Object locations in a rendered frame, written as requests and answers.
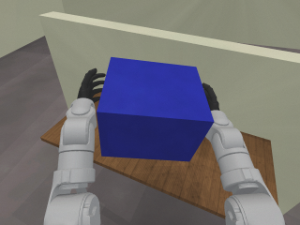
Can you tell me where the left robot forearm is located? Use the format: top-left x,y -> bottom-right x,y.
43,97 -> 97,225

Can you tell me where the table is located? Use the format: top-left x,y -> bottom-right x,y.
40,92 -> 278,219

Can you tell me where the robot left upper arm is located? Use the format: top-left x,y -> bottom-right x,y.
44,192 -> 101,225

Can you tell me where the robot right upper arm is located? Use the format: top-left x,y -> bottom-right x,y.
224,193 -> 284,225

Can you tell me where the robot left hand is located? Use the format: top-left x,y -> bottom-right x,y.
77,68 -> 106,103

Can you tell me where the carton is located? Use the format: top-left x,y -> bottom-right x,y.
97,57 -> 214,162

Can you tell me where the robot right hand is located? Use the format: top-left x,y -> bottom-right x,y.
202,82 -> 220,111

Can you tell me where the right robot forearm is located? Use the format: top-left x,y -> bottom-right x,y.
205,110 -> 285,225

